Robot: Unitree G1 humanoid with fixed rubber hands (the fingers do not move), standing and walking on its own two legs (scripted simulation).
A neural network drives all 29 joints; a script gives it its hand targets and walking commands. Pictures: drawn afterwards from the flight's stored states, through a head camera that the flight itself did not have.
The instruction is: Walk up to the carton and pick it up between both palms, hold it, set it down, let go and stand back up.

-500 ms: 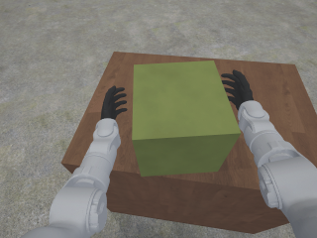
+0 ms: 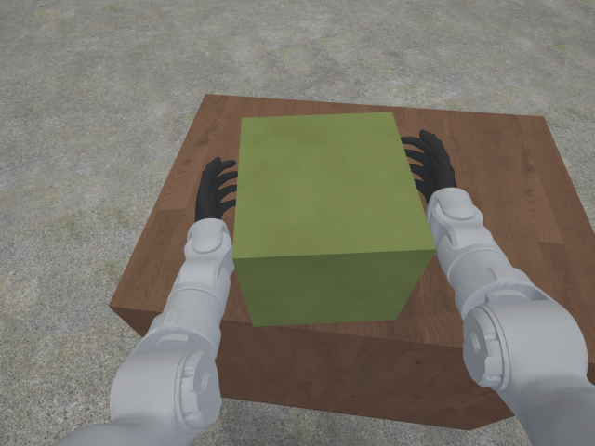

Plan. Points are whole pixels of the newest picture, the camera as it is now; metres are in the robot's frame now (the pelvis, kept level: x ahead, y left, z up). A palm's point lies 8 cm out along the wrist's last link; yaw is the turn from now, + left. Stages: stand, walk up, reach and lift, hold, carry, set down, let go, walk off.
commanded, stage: reach and lift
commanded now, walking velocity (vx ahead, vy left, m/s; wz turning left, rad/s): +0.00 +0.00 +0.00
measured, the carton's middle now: (321, 221) +0.43 +0.05 +0.03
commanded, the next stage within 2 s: none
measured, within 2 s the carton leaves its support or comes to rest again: leaves its support in 1.66 s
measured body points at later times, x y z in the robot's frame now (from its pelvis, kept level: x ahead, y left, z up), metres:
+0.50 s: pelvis +0.02 +0.00 +0.01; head +0.05 +0.02 +0.45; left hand +0.39 +0.20 +0.07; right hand +0.46 -0.11 +0.10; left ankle -0.01 +0.14 -0.74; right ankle +0.02 -0.10 -0.74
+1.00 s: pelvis +0.01 +0.00 +0.01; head +0.05 +0.02 +0.45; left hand +0.39 +0.20 +0.07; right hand +0.46 -0.11 +0.10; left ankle -0.01 +0.14 -0.74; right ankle +0.02 -0.10 -0.74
